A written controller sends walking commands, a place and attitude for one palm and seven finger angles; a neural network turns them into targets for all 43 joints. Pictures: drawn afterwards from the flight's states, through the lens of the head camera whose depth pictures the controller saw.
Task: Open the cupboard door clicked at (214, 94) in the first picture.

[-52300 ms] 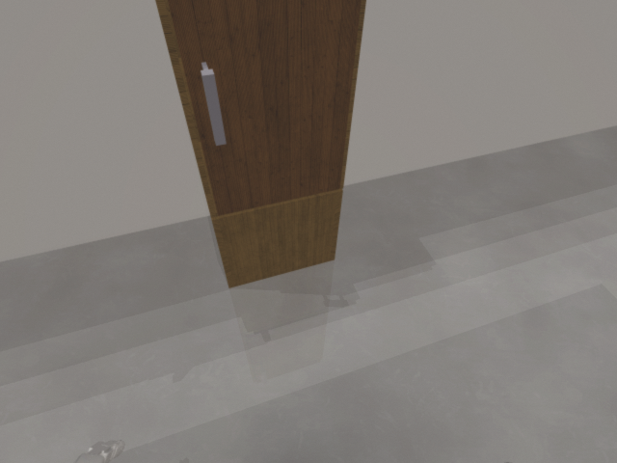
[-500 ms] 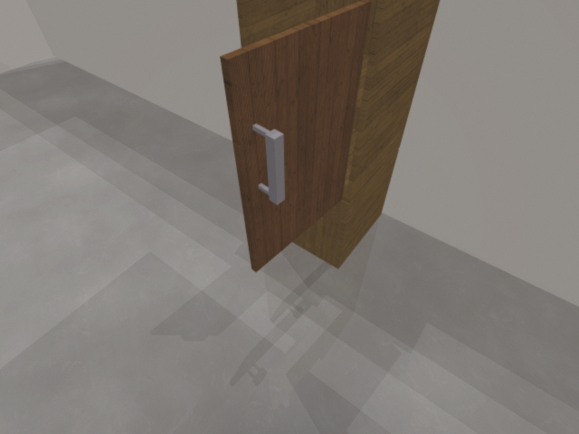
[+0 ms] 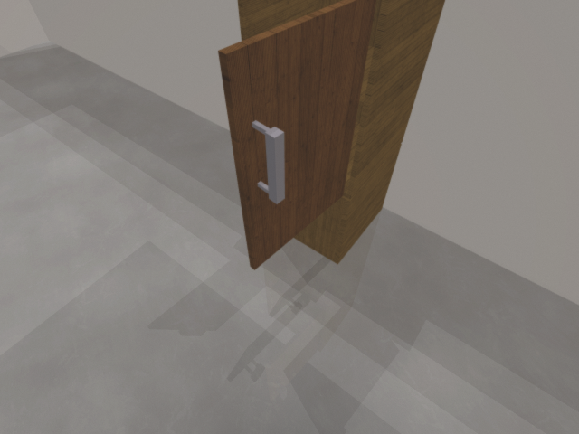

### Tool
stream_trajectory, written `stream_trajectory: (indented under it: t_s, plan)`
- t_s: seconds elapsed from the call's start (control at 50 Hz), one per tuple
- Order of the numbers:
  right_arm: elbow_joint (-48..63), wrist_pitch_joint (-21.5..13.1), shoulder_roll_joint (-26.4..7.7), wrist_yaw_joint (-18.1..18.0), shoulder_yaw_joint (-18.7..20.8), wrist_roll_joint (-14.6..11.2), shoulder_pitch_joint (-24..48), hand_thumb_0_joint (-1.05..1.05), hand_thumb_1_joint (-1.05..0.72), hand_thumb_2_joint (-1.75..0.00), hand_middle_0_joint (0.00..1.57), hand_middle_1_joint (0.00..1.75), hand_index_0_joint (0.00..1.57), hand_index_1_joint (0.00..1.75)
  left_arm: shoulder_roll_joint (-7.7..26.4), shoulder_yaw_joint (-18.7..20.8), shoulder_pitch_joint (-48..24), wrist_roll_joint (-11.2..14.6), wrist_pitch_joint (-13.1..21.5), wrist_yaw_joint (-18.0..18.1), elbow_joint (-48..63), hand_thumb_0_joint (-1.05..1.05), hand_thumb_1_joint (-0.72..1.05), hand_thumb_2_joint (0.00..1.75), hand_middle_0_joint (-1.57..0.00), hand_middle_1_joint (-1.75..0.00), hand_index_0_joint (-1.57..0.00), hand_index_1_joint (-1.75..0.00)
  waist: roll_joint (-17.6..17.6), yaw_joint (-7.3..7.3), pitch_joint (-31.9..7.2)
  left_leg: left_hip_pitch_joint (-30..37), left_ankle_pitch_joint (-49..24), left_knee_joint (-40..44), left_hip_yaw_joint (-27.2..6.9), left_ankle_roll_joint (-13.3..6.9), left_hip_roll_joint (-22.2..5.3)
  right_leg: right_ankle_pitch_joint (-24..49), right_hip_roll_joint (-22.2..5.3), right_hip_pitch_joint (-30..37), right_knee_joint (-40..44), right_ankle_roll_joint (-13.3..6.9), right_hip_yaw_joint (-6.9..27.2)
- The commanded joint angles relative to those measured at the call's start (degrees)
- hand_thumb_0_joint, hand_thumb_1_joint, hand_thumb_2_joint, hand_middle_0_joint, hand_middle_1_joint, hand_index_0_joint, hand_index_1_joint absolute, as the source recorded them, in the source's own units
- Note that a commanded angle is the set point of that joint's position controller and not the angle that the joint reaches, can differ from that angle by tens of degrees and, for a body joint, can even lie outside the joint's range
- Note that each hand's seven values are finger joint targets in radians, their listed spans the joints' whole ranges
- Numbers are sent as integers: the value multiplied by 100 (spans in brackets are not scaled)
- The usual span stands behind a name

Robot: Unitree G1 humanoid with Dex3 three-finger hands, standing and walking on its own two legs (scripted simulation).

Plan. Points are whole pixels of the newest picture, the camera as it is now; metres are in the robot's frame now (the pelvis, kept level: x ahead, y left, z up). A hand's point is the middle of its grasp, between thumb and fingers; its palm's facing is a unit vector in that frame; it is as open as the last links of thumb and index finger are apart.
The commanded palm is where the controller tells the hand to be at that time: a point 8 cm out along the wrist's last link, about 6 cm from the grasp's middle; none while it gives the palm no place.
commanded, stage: look to check the result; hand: left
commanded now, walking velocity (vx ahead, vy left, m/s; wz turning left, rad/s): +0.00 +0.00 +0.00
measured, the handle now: (267, 163) +0.59 +0.08 +0.02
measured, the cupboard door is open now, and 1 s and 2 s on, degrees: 84 84 84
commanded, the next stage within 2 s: stand and wait in 0.32 s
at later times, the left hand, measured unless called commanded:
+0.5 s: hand out of the picture +0.00 +0.16 -0.18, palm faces +0.03 -0.98 -0.18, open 7.4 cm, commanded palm none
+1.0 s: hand out of the picture +0.01 +0.16 -0.17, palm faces +0.03 -0.98 -0.20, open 7.4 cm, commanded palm none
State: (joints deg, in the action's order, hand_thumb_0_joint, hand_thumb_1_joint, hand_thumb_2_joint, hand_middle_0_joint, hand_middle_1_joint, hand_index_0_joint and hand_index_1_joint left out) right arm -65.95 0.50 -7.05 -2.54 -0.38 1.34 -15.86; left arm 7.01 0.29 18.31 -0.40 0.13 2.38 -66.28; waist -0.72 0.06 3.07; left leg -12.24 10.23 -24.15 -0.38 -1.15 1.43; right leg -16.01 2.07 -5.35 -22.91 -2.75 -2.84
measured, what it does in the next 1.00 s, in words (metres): stands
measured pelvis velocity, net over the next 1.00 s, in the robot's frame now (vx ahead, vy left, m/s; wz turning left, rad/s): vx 0.03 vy -0.01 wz -0.01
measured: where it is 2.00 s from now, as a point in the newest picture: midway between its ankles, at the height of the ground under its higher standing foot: outside the picture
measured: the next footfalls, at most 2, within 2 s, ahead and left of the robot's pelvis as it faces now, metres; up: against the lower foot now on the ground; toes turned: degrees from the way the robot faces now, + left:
none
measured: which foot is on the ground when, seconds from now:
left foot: down 0.00-1.00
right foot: down 0.00-1.00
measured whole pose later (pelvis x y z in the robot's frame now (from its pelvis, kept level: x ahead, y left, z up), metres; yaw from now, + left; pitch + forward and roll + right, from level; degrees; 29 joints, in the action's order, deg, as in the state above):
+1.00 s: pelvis +0.03 -0.01 +0.00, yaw -1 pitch -1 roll +1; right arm -66.4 0.0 -8.6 -2.7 -0.3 1.1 -13.5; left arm 8.0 0.2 16.6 -0.4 0.7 2.4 -65.6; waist 0.1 -0.1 3.1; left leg -9.4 11.8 -22.5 0.0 -0.3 1.0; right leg -17.0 2.6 -2.4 -20.5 -3.5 -2.2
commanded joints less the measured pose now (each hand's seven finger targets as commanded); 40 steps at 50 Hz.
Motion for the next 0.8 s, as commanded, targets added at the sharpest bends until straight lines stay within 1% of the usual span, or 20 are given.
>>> stream_trajectory:
  t_s: [0.0,0.12,0.18,0.24,0.28,0.34,0.38,0.4,0.44,0.48,0.5,0.52,0.58,0.6,0.62,0.66,0.74,0.76,0.78]
  plan:
    - [88,-47,-524,-28,66,-23,-409,0,-90,-90,20,30,20,30,487,82,486,23,81,14,79,0,90,90,-20,-30,-20,-30,106,33,214,236,-590,353,-530,-131,-617,492,-733,-575,567,-35,644]
    - [66,-81,-551,-34,53,-30,-359,0,-90,-90,20,30,20,30,531,88,467,26,90,14,88,0,90,90,-20,-30,-20,-30,43,15,99,311,-893,357,-518,-144,-636,800,-758,-423,524,-18,628]
    - [76,-83,-591,-40,59,-35,-325,0,-90,-90,20,30,20,30,527,96,482,20,95,19,91,0,90,90,-20,-30,-20,-30,90,0,145,319,-927,350,-524,-149,-632,824,-741,-434,541,-18,631]
    - [50,-85,-569,-38,47,-29,-324,0,-90,-90,20,30,20,30,539,91,450,27,92,17,87,0,90,90,-20,-30,-20,-30,19,11,171,311,-910,383,-513,-135,-631,841,-760,-401,546,-15,632]
    - [66,-85,-601,-36,53,-38,-296,0,-90,-90,20,30,20,30,555,94,460,23,97,18,106,0,90,90,-20,-30,-20,-30,66,-6,209,309,-919,368,-506,-140,-626,850,-756,-413,576,-12,626]
    - [50,-78,-581,-32,49,-27,-285,0,-90,-90,20,30,20,30,557,81,435,27,98,16,92,0,90,90,-20,-30,-20,-30,94,13,223,318,-879,374,-501,-128,-612,896,-775,-414,589,-11,652]
    - [71,-84,-627,-34,69,-37,-262,0,-90,-90,20,30,20,30,585,96,453,23,114,18,120,0,90,90,-20,-30,-20,-30,112,0,137,373,-947,331,-468,-130,-617,1013,-780,-375,599,0,651]
    - [57,-85,-608,-34,65,-32,-284,0,-90,-90,20,30,20,30,588,88,403,27,112,19,124,0,90,90,-20,-30,-20,-30,87,24,119,359,-959,336,-466,-120,-619,1054,-788,-336,581,-3,644]
    - [45,-89,-620,-38,58,-28,-256,0,-90,-90,20,30,20,30,586,89,391,30,112,17,127,0,90,90,-20,-30,-20,-30,11,15,95,380,-1015,338,-463,-116,-620,1143,-788,-302,567,-3,653]
    - [74,-89,-646,-39,70,-40,-224,0,-90,-90,20,30,20,30,601,97,409,26,119,22,132,0,90,90,-20,-30,-20,-30,81,0,109,410,-1032,322,-461,-128,-620,1198,-782,-315,585,3,650]
    - [68,-91,-642,-42,69,-34,-241,0,-90,-90,20,30,20,30,613,98,369,28,118,19,133,0,90,90,-20,-30,-20,-30,77,22,125,382,-1040,335,-460,-119,-630,1217,-786,-299,576,2,660]
    - [54,-94,-635,-41,62,-34,-244,0,-90,-90,20,30,20,30,626,97,364,30,117,17,137,0,90,90,-20,-30,-20,-30,39,13,120,366,-1047,346,-456,-115,-627,1238,-792,-270,571,4,655]
    - [71,-96,-674,-46,65,-41,-208,0,-90,-90,20,30,20,30,626,105,384,29,118,18,137,0,90,90,-20,-30,-20,-30,81,-8,128,416,-1092,335,-458,-128,-628,1270,-778,-273,581,4,640]
    - [56,-96,-647,-46,70,-37,-219,0,-90,-90,20,30,20,30,631,101,370,32,116,18,135,0,90,90,-20,-30,-20,-30,127,10,97,416,-1060,336,-452,-124,-638,1276,-797,-252,584,7,642]
    - [61,-91,-665,-45,66,-33,-209,0,-90,-90,20,30,20,30,618,92,357,30,114,18,133,0,90,90,-20,-30,-20,-30,108,16,124,417,-1045,346,-453,-117,-632,1266,-785,-273,585,5,666]
    - [63,-101,-674,-49,69,-33,-215,0,-90,-90,20,30,20,30,640,105,358,30,120,18,145,0,90,90,-20,-30,-20,-30,84,12,30,470,-1157,333,-447,-122,-632,1432,-795,-196,559,5,663]
    - [60,-100,-687,-51,71,-35,-182,0,-90,-90,20,30,20,30,661,106,356,31,123,22,149,0,90,90,-20,-30,-20,-30,142,4,58,463,-1178,319,-435,-124,-634,1548,-804,-174,568,21,658]
    - [54,-99,-695,-52,71,-36,-183,0,-90,-90,20,30,20,30,666,103,347,33,123,21,143,0,90,90,-20,-30,-20,-30,110,10,54,478,-1166,327,-422,-118,-637,1550,-809,-176,569,19,653]
    - [79,-100,-723,-54,80,-47,-161,0,-90,-90,20,30,20,30,686,120,375,29,131,23,150,0,90,90,-20,-30,-20,-30,196,-9,12,515,-1188,300,-419,-130,-635,1609,-799,-162,578,34,647]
